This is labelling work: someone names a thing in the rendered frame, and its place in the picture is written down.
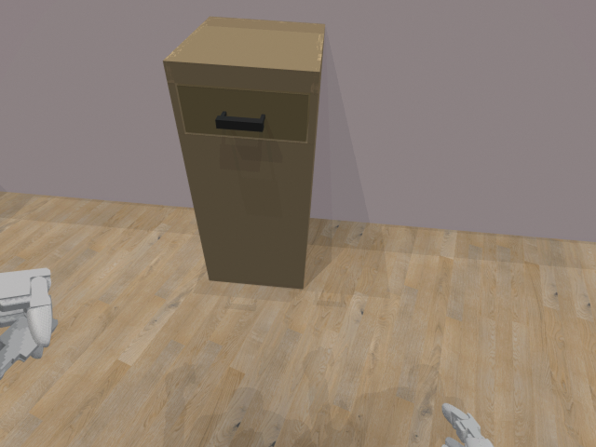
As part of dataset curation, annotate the robot left hand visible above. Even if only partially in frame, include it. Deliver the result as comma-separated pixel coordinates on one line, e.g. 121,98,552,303
0,268,58,380

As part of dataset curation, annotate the robot right hand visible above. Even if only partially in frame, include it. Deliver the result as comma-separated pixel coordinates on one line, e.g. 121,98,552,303
441,403,494,447

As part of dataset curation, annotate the drawer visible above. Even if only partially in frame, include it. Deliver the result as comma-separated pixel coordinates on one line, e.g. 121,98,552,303
177,84,310,142

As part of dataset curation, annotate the handle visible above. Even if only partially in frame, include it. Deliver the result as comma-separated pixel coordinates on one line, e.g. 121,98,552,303
215,111,265,132

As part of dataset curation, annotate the cabinet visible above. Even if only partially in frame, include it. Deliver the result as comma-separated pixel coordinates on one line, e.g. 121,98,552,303
163,17,325,289

